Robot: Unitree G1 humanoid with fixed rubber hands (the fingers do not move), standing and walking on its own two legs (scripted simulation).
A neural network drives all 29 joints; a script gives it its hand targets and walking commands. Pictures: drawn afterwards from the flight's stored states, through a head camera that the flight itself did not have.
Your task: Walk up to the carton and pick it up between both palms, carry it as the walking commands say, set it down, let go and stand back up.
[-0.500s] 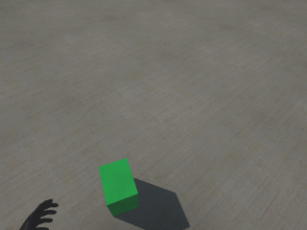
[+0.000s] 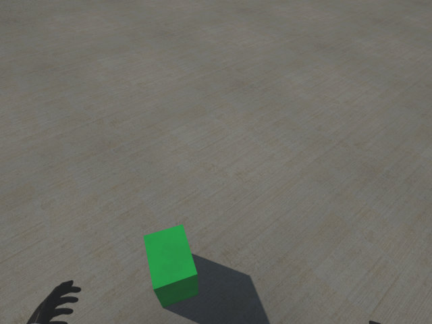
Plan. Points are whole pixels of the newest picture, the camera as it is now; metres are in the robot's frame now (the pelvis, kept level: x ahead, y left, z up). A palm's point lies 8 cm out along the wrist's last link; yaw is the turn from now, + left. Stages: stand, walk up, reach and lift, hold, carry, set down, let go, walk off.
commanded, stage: walk up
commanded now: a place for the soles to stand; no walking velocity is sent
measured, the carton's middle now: (172, 267) +0.42 +0.16 -0.62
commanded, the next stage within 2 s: none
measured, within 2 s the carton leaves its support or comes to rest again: neither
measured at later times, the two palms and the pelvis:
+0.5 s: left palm out of the picture +0.04 +0.33 -0.07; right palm out of the picture +0.08 -0.33 -0.08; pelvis -0.04 -0.01 +0.00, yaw +8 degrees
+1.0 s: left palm out of the picture +0.02 +0.33 -0.08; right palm out of the picture +0.12 -0.32 -0.08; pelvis -0.02 -0.01 +0.00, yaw +15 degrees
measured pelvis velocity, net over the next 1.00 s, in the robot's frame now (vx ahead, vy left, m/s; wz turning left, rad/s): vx -0.02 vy -0.01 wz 0.25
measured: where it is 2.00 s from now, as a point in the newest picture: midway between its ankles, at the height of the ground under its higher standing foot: outside the picture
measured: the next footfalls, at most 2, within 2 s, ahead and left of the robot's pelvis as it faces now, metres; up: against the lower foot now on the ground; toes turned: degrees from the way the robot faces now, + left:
left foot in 0.64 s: +0.03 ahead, +0.14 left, +0.00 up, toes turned +15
right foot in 0.88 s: +0.07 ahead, -0.10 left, +0.00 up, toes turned +18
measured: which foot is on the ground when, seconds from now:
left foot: down 0.00-0.40, up 0.42-0.62, down 0.64-1.00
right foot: down 0.00-0.64, up 0.66-0.86, down 0.88-1.00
